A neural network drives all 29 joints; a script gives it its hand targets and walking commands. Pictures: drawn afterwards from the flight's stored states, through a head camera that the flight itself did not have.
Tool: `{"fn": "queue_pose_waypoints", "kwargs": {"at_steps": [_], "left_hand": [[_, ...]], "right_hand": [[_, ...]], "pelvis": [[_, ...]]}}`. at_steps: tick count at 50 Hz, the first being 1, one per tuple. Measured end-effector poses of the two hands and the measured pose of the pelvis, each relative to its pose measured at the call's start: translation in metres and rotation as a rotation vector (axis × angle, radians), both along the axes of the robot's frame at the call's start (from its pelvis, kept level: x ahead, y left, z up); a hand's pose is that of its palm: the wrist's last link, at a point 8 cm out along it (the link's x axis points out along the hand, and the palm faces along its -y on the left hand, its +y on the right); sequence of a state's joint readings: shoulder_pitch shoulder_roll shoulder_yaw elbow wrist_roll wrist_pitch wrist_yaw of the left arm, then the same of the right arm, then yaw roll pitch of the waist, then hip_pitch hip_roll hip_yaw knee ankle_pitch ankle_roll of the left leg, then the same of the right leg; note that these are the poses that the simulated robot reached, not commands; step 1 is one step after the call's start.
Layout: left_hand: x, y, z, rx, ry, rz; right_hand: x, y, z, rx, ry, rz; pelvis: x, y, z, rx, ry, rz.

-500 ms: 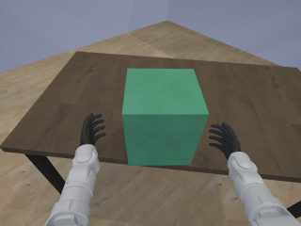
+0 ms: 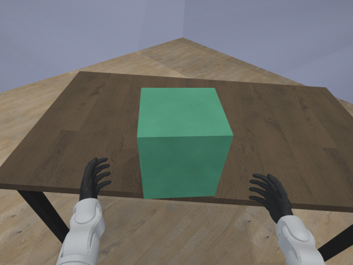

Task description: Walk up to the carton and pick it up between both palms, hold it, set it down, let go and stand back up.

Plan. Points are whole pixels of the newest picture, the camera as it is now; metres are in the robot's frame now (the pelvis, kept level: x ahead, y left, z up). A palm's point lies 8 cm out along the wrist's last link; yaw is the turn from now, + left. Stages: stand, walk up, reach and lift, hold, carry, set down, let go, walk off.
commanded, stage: set down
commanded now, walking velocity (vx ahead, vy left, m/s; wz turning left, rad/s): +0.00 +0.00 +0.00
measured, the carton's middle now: (179, 143) +0.46 +0.03 +0.04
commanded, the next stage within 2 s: none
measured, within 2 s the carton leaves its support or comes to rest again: neither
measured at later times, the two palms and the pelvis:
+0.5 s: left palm (85, 217) +0.22 +0.22 +0.03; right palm (289, 240) +0.22 -0.22 +0.01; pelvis +0.01 +0.00 +0.00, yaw +0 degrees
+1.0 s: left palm (89, 227) +0.22 +0.22 +0.00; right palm (294, 250) +0.21 -0.23 +0.00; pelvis +0.02 +0.00 +0.00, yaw +0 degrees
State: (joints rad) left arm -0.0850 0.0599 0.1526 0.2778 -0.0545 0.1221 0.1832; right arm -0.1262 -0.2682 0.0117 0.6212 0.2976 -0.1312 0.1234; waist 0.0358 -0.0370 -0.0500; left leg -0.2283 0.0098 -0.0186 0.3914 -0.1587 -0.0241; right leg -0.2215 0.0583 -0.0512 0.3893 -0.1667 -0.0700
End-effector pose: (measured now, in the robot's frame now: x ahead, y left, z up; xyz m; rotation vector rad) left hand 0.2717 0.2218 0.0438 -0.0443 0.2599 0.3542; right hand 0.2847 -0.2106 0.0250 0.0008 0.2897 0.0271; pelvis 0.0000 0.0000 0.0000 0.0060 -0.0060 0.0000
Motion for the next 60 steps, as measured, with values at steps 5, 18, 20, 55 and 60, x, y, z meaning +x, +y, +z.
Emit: {"fn": "queue_pose_waypoints", "kwargs": {"at_steps": [5, 18, 20, 55, 60], "left_hand": [[-0.011, 0.000, 0.004, 0.006, -0.007, 0.004], [-0.032, 0.001, 0.000, 0.018, 0.023, 0.012], [-0.036, 0.001, -0.004, 0.017, 0.037, 0.013], [-0.048, -0.004, -0.053, 0.028, 0.242, -0.092], [-0.048, -0.004, -0.061, 0.030, 0.275, -0.116]], "right_hand": [[-0.014, -0.001, 0.002, 0.010, -0.003, 0.010], [-0.045, -0.004, -0.003, 0.017, 0.027, 0.006], [-0.049, -0.005, -0.005, 0.017, 0.034, 0.002], [-0.074, -0.016, -0.030, -0.035, 0.179, -0.035], [-0.076, -0.012, -0.035, -0.046, 0.201, -0.025]], "pelvis": [[-0.001, 0.000, 0.000, 0.000, -0.012, 0.000], [0.002, 0.000, 0.000, 0.000, -0.025, 0.000], [0.004, 0.000, 0.000, 0.000, -0.028, 0.000], [0.027, 0.000, 0.001, 0.001, -0.017, 0.001], [0.031, 0.000, 0.001, 0.001, -0.012, 0.001]]}}
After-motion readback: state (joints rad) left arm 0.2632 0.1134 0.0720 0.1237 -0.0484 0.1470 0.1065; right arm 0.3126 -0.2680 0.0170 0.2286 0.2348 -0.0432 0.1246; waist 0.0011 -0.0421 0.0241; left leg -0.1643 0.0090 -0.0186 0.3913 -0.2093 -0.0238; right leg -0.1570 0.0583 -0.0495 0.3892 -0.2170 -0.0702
